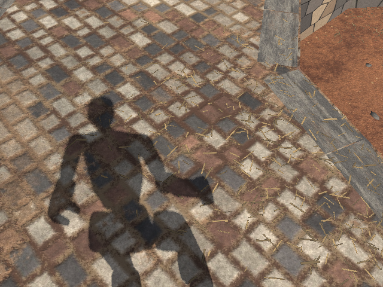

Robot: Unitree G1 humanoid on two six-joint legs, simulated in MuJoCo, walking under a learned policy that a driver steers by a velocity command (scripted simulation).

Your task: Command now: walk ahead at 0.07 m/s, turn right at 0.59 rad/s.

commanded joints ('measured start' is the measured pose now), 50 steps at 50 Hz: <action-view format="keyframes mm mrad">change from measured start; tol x16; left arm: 1 48 51 14 -74 7 -9 -1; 14 62 268 71 -123 40 -22 -25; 50 -141 28 -1 -107 5 -101 -22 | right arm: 1 -15 -170 -50 -44 6 -4 -12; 25 -96 -152 -67 -25 36 -29 34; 37 209 -277 -79 65 15 -70 50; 50 149 -238 -78 31 65 35 -16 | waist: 1 -5 157 -176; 11 22 156 -168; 14 31 -274 -127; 34 -45 -84 -90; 37 -50 276 -66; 50 -36 187 -127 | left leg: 1 177 283 -187 -173 174 221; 11 171 296 -37 -55 53 118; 14 -307 0 19 543 -549 -107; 16 -320 31 -109 692 -432 -85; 24 -266 6 -116 343 -169 -90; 34 209 17 -76 -12 -103 -4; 37 381 390 -711 -193 -137 271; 44 281 165 -302 -102 519 166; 50 226 163 -387 -55 356 136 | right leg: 1 10 -55 -4 -86 55 3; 11 289 -13 -113 -597 226 -104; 14 438 -385 482 -809 656 -415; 22 431 -184 345 -901 7 -300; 33 229 -134 380 -816 -72 -267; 39 -227 6 50 -55 -105 -49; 50 141 69 3 -536 223 -11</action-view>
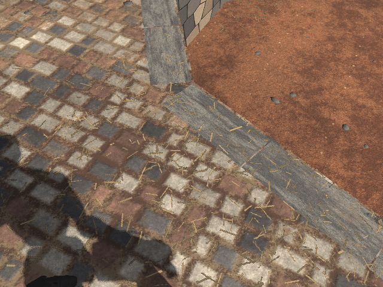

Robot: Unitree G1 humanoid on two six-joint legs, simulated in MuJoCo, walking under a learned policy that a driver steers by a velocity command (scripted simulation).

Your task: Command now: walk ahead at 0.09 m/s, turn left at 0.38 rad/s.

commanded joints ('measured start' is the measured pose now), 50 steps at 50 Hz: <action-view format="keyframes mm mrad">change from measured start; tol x32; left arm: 1 -1 91 34 -69 -8 -14 -4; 50 59 171 76 46 8 -13 -18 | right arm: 1 -75 -194 -53 -89 12 10 -16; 50 -159 -158 -46 -299 0 40 -9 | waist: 1 55 169 -95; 5 56 -226 -243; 24 37 -103 -125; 26 71 356 -121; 50 84 76 -169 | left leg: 1 28 192 -233 -14 475 138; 6 -379 -16 -12 631 -453 -72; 22 -174 79 169 277 -51 -60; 26 225 378 -325 -19 663 201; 50 -114 83 -335 162 129 76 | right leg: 1 120 39 -12 -136 70 -12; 5 587 -393 377 -283 650 -278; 21 337 -340 -27 -323 413 -295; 28 -209 -48 -22 531 -363 -6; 50 381 -124 104 -333 205 -84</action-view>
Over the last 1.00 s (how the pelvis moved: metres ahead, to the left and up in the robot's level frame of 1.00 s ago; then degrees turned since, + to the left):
0.16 -0.05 0.01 -15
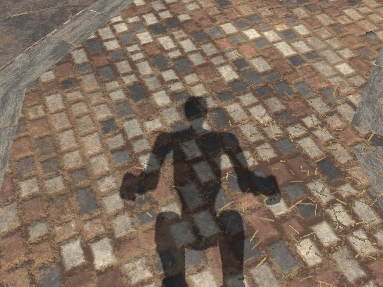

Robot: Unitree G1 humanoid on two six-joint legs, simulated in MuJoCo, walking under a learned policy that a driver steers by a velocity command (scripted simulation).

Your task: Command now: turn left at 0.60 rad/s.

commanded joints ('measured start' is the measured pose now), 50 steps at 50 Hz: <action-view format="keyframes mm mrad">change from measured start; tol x16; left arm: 1 25 237 59 -59 29 -5 9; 50 20 83 -28 152 -25 -39 19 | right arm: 1 28 -75 -23 -86 -3 -17 -6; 50 140 -119 -16 148 -16 -76 -7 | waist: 1 -31 -233 -131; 17 17 -190 -103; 20 91 149 -158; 43 38 0 -57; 50 -20 191 100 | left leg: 1 -178 -3 -10 210 -278 10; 3 -245 56 60 578 -369 -71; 6 -275 58 76 667 -232 -117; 15 -12 113 228 125 -176 -117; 18 206 108 235 -248 134 -51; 20 344 339 -11 -160 487 78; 23 169 255 39 -186 133 81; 43 147 179 110 -166 251 39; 47 115 249 -44 -301 -462 129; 50 111 404 -264 -401 -513 224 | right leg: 1 237 -339 324 -171 373 -184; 16 168 -281 76 -96 454 -257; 21 35 -114 -74 -14 -94 12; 43 123 -124 -80 -83 135 34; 50 -233 -98 -70 294 -292 -67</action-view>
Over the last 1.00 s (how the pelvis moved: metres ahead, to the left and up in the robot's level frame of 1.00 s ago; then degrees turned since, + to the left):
0.07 0.01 -0.01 36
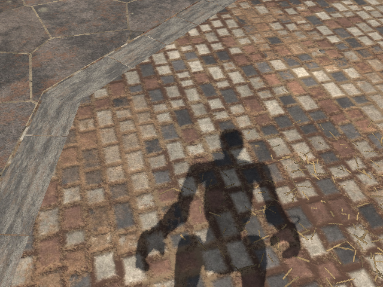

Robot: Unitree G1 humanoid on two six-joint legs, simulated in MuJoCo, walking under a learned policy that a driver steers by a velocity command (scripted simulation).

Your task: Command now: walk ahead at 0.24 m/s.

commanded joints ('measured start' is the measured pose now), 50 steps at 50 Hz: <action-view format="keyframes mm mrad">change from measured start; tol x32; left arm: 1 -107 91 18 -100 -24 -59 -21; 7 313 259 70 53 4 -87 -52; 31 338 -15 -19 -31 30 -49 -23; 50 -256 45 3 -232 -1 -79 -53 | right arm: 1 35 -184 -51 -35 10 -36 -8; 25 -403 -60 -9 -205 26 -109 73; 31 179 -291 -93 -45 -8 -94 43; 50 109 -190 -49 98 22 -98 20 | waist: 1 -36 214 141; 7 137 -303 -1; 25 74 -72 151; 32 -137 192 -425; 50 -79 54 83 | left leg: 1 4 338 -477 -345 -378 205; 10 -672 95 -72 624 -55 10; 27 -362 35 79 6 313 32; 30 274 91 0 40 298 137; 31 675 380 -503 -2 90 318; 39 -61 245 -170 -394 253 220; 50 111 258 -52 -358 298 161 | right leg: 1 -290 -23 39 137 -136 -77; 5 213 57 -50 -180 222 -85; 8 361 -360 695 -485 -159 -302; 16 314 -152 154 -485 562 -185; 24 287 -171 70 -531 580 -183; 29 367 -170 24 -118 1199 -132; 32 -382 104 165 711 -142 -57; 50 -360 -51 36 -87 499 -15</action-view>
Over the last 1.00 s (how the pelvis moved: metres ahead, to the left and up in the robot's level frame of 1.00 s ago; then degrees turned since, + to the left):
0.01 0.03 0.00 7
